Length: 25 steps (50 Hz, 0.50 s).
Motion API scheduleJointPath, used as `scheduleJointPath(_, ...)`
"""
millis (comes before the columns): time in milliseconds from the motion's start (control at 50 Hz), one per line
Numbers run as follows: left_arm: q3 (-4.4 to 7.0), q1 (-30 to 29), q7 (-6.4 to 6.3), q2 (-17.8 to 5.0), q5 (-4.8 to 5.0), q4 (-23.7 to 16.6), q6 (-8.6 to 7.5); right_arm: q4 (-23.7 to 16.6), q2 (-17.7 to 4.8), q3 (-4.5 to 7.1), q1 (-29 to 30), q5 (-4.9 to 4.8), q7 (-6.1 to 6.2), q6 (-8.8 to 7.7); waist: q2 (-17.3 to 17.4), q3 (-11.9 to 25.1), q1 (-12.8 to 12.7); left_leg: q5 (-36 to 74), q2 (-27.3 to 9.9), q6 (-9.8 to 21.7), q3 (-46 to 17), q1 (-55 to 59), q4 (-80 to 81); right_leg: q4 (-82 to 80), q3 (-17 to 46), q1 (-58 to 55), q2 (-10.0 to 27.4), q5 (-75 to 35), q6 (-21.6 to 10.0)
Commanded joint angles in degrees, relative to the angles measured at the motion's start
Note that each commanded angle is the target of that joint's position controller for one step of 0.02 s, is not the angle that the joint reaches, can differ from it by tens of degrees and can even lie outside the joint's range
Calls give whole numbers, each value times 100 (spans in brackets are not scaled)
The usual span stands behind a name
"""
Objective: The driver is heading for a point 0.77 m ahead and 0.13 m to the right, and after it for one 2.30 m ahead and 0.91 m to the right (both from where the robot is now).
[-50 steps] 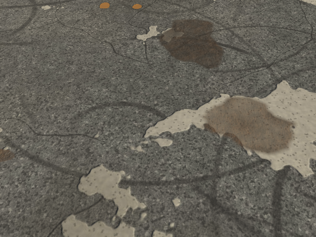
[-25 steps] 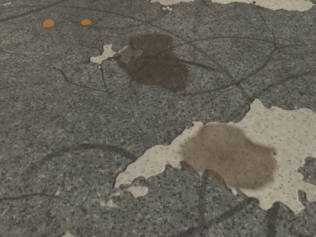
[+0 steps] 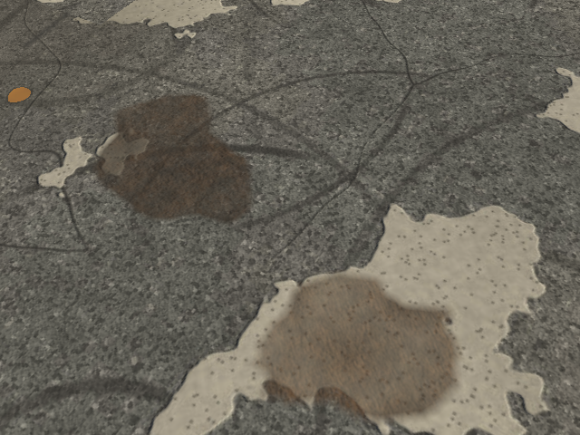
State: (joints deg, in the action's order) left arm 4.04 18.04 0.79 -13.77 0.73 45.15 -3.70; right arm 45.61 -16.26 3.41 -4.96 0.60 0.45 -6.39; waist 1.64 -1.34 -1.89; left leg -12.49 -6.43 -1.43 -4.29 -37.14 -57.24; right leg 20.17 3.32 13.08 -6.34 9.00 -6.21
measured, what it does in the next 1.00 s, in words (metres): walks ahead, turning right: left foot, then right foot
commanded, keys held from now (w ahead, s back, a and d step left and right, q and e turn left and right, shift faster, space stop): w+e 0.80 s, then w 0.12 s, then w+q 0.08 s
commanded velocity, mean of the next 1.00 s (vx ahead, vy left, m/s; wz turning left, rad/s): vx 0.50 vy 0.00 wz -0.54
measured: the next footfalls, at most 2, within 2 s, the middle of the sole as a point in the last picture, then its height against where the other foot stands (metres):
left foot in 0.26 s outside the picture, level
right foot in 0.80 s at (418, 415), level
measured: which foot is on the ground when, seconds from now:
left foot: up 0.00-0.24, down 0.26-0.78, up 0.80-1.00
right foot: down 0.00-0.26, up 0.28-0.78, down 0.80-1.00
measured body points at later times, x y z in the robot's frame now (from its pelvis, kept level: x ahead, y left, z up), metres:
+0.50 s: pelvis +0.28 +0.04 +0.00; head +0.30 +0.04 +0.45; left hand +0.50 +0.26 -0.10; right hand +0.26 -0.25 -0.12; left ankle +0.30 +0.14 -0.75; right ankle +0.28 -0.12 -0.66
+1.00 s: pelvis +0.50 -0.12 +0.00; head +0.53 -0.15 +0.44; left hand +0.74 +0.05 -0.11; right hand +0.48 -0.43 -0.11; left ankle +0.62 +0.02 -0.66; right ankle +0.48 -0.19 -0.75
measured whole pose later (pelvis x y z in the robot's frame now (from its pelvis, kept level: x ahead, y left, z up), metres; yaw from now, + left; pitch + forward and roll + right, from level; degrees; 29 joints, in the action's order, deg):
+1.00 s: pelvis +0.50 -0.12 +0.00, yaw -32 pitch +2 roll -1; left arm 3.5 16.4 1.6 -15.0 0.0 39.1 -3.5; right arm 44.4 -17.6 2.9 -9.9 -0.6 -0.7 -5.4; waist 2.1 -2.2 -0.7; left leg -16.2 -7.3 -0.8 -1.8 -34.9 -63.8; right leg 22.1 -0.4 13.7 -5.4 9.9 -5.4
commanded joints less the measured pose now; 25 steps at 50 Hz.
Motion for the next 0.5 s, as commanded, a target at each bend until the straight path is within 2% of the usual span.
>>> scheduleJointPath(20, 246, -33, -129, -981, 36, -436, -81, -392, -257, 63, 233, 28, 28, 10, -453, 237, 95, 1000, 223, -155, 167, 113, 1168, -745, 1080, 35, 1224, -1478, -887)
scheduleJointPath(80, 250, 171, -154, -991, 51, -399, -47, -579, -204, 27, 776, -44, -32, -32, -676, 151, -133, 1741, 486, -114, 195, 452, 2282, -662, 1128, 70, 1126, -819, -671)
scheduleJointPath(120, 258, 319, -154, -1002, 73, -343, -30, -711, -287, 41, 1007, -87, -75, -71, -729, 122, -222, 1794, 566, -71, 128, 571, 2584, -518, 1385, -98, 1245, -633, -632)
scheduleJointPath(160, 253, 394, -182, -958, 88, -320, 6, -794, -423, 79, 1063, -97, -129, -131, -737, 130, -209, 1557, 600, 13, 8, 621, 2874, -204, 1718, -460, 1381, -514, -591)
scheduleJointPath(200, 271, 313, -220, -992, 68, -357, 49, -795, -558, 132, 890, -108, -165, -198, -865, 169, -72, 1076, 629, 140, -15, 901, 3016, 121, 2024, -690, 1489, -642, -522)
scheduleJointPath(220, 268, 220, -227, -972, 62, -399, 74, -727, -610, 168, 593, -107, -160, -229, -946, 252, 94, 930, 670, 233, 66, 1299, 3149, 347, 2090, -700, 1437, -852, -461)
scheduleJointPath(240, 220, 105, -218, -845, 50, -472, 82, -591, -738, 245, 38, -63, -131, -258, -915, 547, 379, 971, 642, 386, 122, 2146, 3327, 875, 1974, -565, 1165, -1228, -312)
scheduleJointPath(260, 108, -21, -182, -567, -18, -604, 62, -494, -1006, 330, -813, 27, -89, -271, -556, 1261, 781, 835, -110, 731, -512, 3598, 3160, 2233, 1590, 75, 840, -904, -105)
scheduleJointPath(280, 0, 729, -180, -207, 94, -731, 6, -363, -1496, 466, -1609, 119, -60, -203, 1084, 2154, 629, -27, -1467, 1643, -2843, 5824, 3388, 4223, 811, 2109, -4, 1182, 349)
scheduleJointPath(300, 12, 933, -188, -578, 167, -697, -19, -323, -1138, 389, -1607, -33, -98, -161, 1617, 2132, 572, -1252, -1901, 1824, -4192, 5947, 3872, 5250, 821, 3110, 286, 2440, 409)
scheduleJointPath(320, 129, 466, -182, -1042, 168, -673, 11, -441, -672, 269, -1295, -82, -81, -120, 855, 1291, 682, -1552, -1679, 1554, -3425, 5201, 3994, 5620, 837, 3409, 579, 1965, 444)
scheduleJointPath(340, 147, 54, -184, -1070, 100, -753, 52, -495, -527, 210, -1004, -51, -67, -57, 346, 779, 629, -1047, -1433, 1332, -2556, 4417, 4051, 5601, 588, 3280, 810, 1503, 470)
scheduleJointPath(360, 155, -195, -164, -981, 32, -840, 61, -459, -419, 166, -781, -22, -73, -23, 187, 361, 510, -423, -1170, 1253, -1955, 3700, 4229, 5312, 525, 3116, 969, 1201, 478)
scheduleJointPath(380, 173, -211, -137, -889, 32, -868, 87, -431, -330, 124, -668, 15, -71, -26, 295, 217, 360, -17, -965, 1159, -1476, 3285, 4378, 5081, 508, 2875, 1138, 1011, 457)
scheduleJointPath(420, 134, -115, -96, -636, 97, -896, 156, -346, -367, 148, -656, -5, -93, -67, 446, 141, 262, 470, -796, 1173, -843, 2914, 4647, 4854, 340, 2634, 1249, 839, 469)
scheduleJointPath(500, 100, -451, -90, -527, 57, -1100, 204, -166, -656, 246, -786, -17, -87, -108, 235, 105, 265, 1550, -873, 1293, -69, 3093, 4807, 4169, 329, 3017, 1336, 122, 580)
